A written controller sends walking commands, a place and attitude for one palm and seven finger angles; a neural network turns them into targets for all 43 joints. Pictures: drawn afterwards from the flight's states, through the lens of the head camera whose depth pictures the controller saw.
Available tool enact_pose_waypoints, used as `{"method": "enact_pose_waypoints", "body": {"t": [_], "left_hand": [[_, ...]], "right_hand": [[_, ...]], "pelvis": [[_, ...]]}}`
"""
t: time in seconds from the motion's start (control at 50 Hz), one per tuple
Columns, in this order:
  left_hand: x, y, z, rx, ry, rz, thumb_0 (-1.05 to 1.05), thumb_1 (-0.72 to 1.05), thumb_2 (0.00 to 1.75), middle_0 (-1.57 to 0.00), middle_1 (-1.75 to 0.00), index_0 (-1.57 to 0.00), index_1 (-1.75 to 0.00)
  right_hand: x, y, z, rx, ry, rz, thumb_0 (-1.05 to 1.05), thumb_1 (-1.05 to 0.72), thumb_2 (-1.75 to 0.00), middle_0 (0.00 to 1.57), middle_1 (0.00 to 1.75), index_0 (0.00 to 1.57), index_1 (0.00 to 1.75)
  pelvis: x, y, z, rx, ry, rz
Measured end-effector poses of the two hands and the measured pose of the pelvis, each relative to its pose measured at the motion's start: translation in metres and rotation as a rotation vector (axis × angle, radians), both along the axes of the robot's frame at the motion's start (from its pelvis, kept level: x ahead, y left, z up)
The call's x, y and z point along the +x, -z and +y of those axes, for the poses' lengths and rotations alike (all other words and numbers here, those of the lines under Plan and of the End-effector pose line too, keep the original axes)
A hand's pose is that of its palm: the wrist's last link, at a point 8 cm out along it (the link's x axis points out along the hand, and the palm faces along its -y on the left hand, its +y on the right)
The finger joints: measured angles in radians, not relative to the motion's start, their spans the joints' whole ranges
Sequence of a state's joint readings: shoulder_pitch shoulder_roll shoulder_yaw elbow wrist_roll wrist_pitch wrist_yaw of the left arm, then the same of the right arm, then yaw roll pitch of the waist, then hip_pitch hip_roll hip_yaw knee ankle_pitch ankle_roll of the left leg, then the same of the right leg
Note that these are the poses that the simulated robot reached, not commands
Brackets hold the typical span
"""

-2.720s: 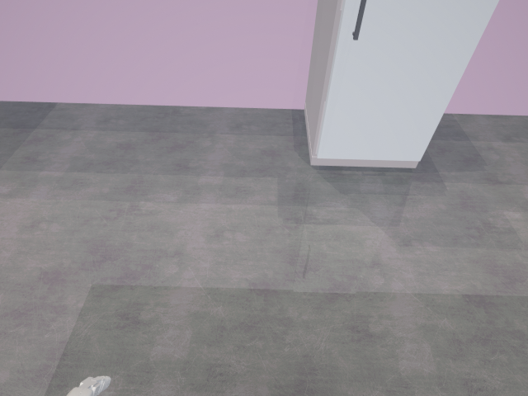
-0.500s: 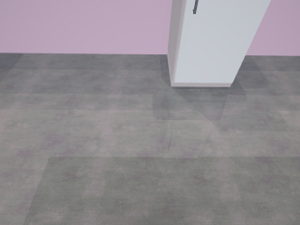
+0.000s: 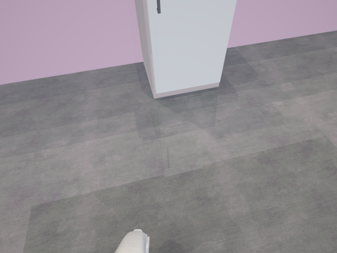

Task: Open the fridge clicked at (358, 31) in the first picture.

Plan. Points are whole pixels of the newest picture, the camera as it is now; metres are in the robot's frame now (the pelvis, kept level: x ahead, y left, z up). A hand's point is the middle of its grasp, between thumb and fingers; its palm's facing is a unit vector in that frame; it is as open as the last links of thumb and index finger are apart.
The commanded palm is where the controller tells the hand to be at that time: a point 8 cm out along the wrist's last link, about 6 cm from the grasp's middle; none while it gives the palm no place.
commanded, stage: walk to a spot facing it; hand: left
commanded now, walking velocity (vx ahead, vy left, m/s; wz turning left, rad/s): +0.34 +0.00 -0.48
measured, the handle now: out of the picture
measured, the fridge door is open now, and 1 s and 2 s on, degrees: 0 0 0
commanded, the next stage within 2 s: turn to face it in 1.64 s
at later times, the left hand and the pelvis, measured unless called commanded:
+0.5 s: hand (100, 187) +0.32 +0.27 -0.18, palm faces -0.21 -0.96 -0.21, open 7.4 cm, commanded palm none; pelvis +0.20 +0.08 -0.01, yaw -17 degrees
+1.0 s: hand (167, 130) +0.58 +0.07 -0.18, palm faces -0.45 -0.87 -0.19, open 7.2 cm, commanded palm none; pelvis +0.40 -0.03 -0.02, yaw -29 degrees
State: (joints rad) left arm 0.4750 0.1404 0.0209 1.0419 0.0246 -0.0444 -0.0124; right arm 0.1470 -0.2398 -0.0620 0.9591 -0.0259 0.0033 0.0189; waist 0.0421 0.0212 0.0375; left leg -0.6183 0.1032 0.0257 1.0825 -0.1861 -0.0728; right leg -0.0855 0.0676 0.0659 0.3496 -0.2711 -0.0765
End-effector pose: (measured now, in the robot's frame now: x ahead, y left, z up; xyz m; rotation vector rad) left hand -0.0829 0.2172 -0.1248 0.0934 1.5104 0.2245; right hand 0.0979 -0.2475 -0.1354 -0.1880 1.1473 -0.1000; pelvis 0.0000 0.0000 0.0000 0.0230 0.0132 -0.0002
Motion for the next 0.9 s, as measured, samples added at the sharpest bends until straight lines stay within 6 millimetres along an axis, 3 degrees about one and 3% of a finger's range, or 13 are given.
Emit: {"method": "enact_pose_waypoints", "body": {"t": [0.16,0.24,0.28,0.36,0.48,0.58,0.7,0.82,0.9], "left_hand": [[0.062,0.012,0.029,-0.001,0.030,0.023,0.01,0.90,0.90,-0.21,-0.30,-0.20,-0.30],[0.110,0.030,0.058,-0.009,0.066,0.036,0.01,0.90,0.90,-0.20,-0.30,-0.20,-0.30],[0.143,0.043,0.075,-0.016,0.096,0.038,0.01,0.90,0.90,-0.20,-0.30,-0.20,-0.30],[0.235,0.044,0.101,-0.012,0.205,-0.048,0.01,0.91,0.90,-0.20,-0.30,-0.20,-0.30],[0.387,0.024,0.106,-0.009,0.344,-0.268,0.01,0.91,0.90,-0.20,-0.30,-0.19,-0.30],[0.480,0.013,0.081,-0.028,0.446,-0.346,0.01,0.91,0.90,-0.19,-0.29,-0.19,-0.30],[0.563,0.017,0.019,-0.089,0.578,-0.348,0.01,0.91,0.90,-0.19,-0.29,-0.19,-0.30],[0.638,0.031,-0.068,-0.155,0.702,-0.371,0.01,0.91,0.90,-0.20,-0.30,-0.19,-0.30],[0.667,0.038,-0.105,-0.164,0.707,-0.415,0.01,0.91,0.90,-0.20,-0.30,-0.20,-0.30]], "right_hand": [[0.083,-0.002,0.034,0.007,0.013,-0.063,0.01,-0.91,-0.90,0.20,0.30,0.20,0.30],[0.136,-0.002,0.061,0.001,0.022,-0.137,0.01,-0.91,-0.90,0.20,0.30,0.20,0.30],[0.152,-0.001,0.070,-0.016,0.048,-0.181,0.00,-0.91,-0.90,0.20,0.30,0.20,0.30],[0.141,-0.009,0.079,-0.035,0.146,-0.157,0.00,-0.91,-0.89,0.20,0.30,0.20,0.30],[0.080,-0.010,0.086,-0.063,0.328,0.041,0.00,-0.92,-0.89,0.20,0.30,0.20,0.30],[0.035,-0.007,0.100,-0.048,0.459,0.209,0.00,-0.92,-0.89,0.20,0.30,0.20,0.30],[0.011,-0.003,0.130,0.030,0.579,0.379,0.00,-0.91,-0.90,0.20,0.30,0.20,0.30],[0.020,0.005,0.148,0.142,0.682,0.516,0.00,-0.91,-0.89,0.20,0.30,0.20,0.30],[0.056,0.018,0.127,0.190,0.715,0.524,0.00,-0.91,-0.89,0.20,0.30,0.20,0.30]], "pelvis": [[0.063,0.008,0.027,-0.027,0.065,0.013],[0.105,0.021,0.048,-0.035,0.110,0.015],[0.123,0.029,0.058,-0.035,0.140,0.006],[0.153,0.021,0.070,-0.038,0.213,-0.022],[0.197,0.006,0.079,-0.043,0.277,-0.020],[0.236,0.005,0.078,-0.031,0.330,-0.012],[0.283,0.009,0.061,-0.028,0.387,-0.004],[0.335,0.023,0.022,-0.032,0.446,0.010],[0.367,0.032,-0.011,-0.026,0.477,-0.010]]}}
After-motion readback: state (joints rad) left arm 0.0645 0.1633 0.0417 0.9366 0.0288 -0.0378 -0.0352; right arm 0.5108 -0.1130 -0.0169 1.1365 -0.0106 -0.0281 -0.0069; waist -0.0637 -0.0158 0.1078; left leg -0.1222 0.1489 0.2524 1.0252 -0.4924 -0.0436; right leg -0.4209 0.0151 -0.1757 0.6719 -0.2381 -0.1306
